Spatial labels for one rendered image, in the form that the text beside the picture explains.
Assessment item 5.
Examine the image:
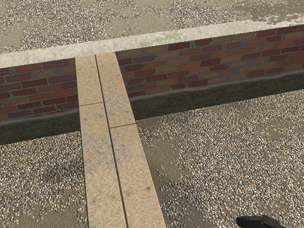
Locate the robot right hand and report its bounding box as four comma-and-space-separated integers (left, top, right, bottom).
236, 215, 287, 228

